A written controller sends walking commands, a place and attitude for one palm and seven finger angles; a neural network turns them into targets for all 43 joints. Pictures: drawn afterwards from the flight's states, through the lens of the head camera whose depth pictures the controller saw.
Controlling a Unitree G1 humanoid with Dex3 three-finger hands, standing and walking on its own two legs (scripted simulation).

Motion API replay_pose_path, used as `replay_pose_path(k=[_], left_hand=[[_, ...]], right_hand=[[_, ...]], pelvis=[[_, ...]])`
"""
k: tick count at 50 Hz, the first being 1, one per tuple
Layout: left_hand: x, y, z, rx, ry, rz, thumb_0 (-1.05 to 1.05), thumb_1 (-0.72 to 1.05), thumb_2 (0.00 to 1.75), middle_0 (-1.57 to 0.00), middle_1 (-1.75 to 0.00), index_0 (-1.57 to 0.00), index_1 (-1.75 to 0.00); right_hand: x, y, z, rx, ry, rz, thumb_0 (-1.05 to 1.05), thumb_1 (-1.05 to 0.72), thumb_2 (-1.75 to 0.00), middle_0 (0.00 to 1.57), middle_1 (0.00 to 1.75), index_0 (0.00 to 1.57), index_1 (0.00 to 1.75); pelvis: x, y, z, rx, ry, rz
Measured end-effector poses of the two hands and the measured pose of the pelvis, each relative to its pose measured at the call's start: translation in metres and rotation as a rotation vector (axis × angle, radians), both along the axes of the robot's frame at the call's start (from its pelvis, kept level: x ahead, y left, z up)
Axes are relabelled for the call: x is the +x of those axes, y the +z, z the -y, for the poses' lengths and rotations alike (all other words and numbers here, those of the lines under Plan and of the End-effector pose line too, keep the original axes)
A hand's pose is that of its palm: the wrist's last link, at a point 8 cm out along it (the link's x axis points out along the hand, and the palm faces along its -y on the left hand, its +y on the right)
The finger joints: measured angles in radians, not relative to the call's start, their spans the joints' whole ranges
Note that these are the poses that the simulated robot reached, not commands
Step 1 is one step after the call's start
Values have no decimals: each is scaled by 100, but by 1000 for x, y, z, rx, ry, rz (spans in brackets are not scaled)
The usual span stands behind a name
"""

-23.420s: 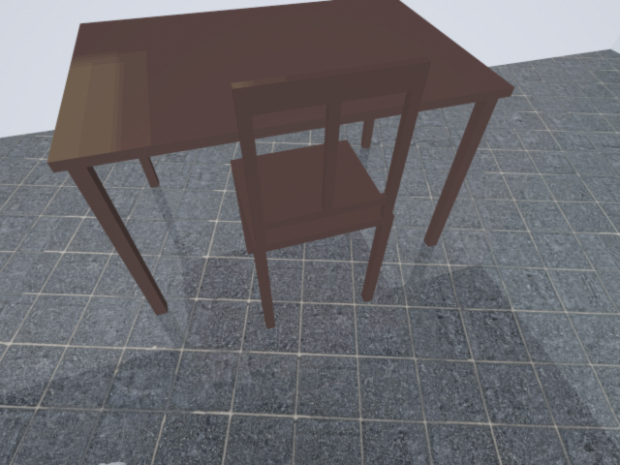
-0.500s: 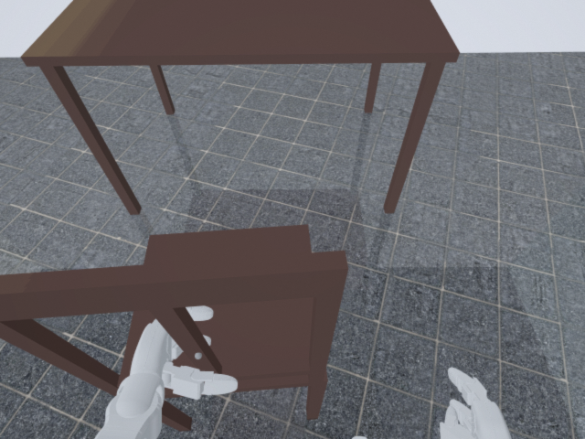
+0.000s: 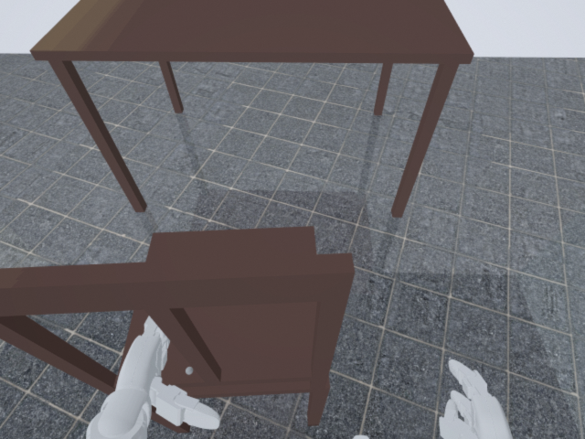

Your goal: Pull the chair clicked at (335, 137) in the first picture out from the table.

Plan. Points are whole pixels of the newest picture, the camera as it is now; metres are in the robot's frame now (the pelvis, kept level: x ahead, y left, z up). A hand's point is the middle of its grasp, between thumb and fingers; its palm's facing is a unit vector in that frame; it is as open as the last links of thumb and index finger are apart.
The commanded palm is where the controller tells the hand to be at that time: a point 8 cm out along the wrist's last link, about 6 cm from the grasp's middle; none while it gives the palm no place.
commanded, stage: draw the fingers out of the gap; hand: left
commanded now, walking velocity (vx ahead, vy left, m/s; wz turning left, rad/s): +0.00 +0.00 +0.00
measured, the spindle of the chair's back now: (192, 347) +0.25 +0.15 -0.02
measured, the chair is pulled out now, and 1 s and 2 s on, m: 0.63 0.63 0.62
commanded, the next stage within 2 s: draw the hand back to the body in 0.70 s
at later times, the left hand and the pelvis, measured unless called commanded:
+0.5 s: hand (176, 438) +0.15 +0.15 -0.03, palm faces +0.01 -0.99 -0.17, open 17.5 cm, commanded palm +0.12 +0.20 -0.01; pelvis -0.01 +0.01 -0.01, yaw +0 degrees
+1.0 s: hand out of the picture +0.12 +0.16 +0.02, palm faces +0.09 -1.00 -0.04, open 17.5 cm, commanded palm +0.08 +0.22 +0.03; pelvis -0.01 +0.01 -0.03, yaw +1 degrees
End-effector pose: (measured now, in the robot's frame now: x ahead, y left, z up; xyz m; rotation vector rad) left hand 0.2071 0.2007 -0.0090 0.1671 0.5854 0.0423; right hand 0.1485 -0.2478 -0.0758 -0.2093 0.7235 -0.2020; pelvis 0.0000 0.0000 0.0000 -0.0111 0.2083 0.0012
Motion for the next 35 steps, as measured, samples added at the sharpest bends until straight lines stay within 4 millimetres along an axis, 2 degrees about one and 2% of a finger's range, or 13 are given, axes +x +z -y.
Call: replay_pose_path(k=[7,13,26,35], left_hand=[[-27,1,-5,7,15,-24,-1,-53,20,-1,-1,-1,-1],[-53,-1,-8,11,27,-37,-1,-53,20,-1,0,0,0],[-81,3,1,-3,20,-31,-1,-53,20,-1,0,0,0],[-104,6,0,-2,36,-53,-1,-53,20,-1,0,0,0]], right_hand=[[-3,2,0,-1,-27,14,1,-90,-90,20,30,20,30],[2,2,-7,-7,-13,41,1,-90,-90,20,30,20,30],[19,5,-29,24,16,117,1,-90,-90,20,30,20,30],[24,6,-31,27,9,136,1,-90,-90,20,30,20,30]], pelvis=[[1,-1,-2,-3,-2,-3],[-2,-5,-5,-10,8,-4],[-6,-13,-10,-14,11,-8],[-5,-17,-11,-19,10,-16]])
